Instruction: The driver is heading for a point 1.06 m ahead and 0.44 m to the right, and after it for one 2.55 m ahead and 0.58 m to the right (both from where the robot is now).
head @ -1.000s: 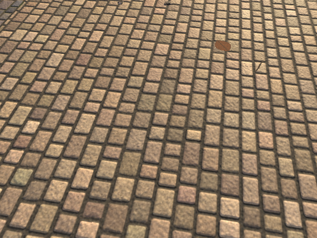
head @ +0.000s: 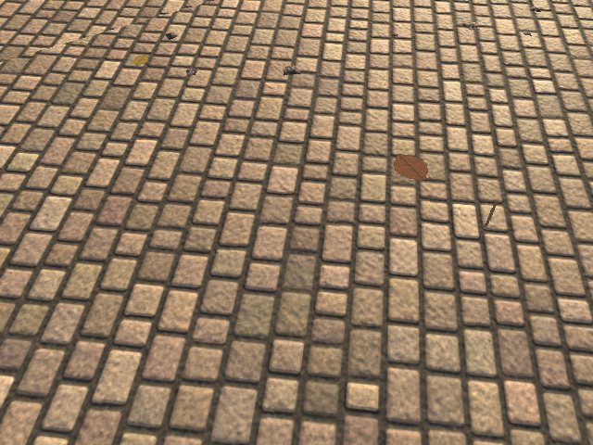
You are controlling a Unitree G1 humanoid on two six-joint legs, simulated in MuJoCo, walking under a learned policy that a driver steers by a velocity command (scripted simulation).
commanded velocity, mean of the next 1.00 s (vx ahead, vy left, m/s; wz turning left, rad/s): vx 0.50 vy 0.00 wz -0.44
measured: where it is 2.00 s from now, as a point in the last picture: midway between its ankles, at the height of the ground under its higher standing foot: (456, 301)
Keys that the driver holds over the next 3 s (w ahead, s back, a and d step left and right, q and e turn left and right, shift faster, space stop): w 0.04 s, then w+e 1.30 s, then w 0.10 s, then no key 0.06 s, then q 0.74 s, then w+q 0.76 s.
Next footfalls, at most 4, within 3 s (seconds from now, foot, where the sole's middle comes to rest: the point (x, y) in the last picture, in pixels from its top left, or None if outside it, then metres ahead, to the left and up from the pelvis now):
0.30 right None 0.34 -0.17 -0.78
0.82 left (322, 382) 0.67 -0.06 -0.78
1.36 right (466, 344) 0.77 -0.43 -0.78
1.84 left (437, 256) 1.05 -0.41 -0.78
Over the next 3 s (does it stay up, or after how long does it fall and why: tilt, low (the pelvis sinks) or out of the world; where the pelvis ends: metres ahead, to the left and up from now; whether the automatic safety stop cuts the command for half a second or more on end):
stays up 1.15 -0.42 0.00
